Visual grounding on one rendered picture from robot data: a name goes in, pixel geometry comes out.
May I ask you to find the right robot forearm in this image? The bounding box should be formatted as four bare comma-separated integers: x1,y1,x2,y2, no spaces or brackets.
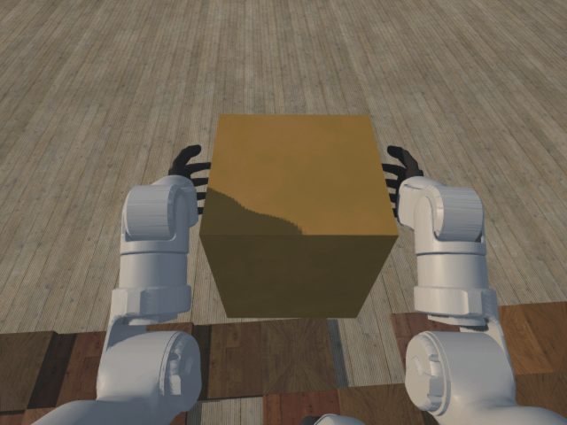
396,176,516,398

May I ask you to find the carton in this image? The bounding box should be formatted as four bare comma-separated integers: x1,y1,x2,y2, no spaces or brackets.
199,114,399,318

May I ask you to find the robot right hand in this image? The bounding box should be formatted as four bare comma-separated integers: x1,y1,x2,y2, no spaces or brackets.
382,145,423,218

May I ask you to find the left robot forearm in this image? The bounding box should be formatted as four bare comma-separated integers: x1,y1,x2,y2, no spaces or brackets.
97,175,198,383

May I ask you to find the right robot upper arm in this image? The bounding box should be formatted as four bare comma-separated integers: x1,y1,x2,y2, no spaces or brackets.
405,331,567,425

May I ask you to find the left robot upper arm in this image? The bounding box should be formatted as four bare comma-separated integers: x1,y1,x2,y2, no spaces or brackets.
31,330,202,425

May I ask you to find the robot left hand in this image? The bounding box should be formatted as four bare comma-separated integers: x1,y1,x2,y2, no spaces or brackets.
168,144,212,215

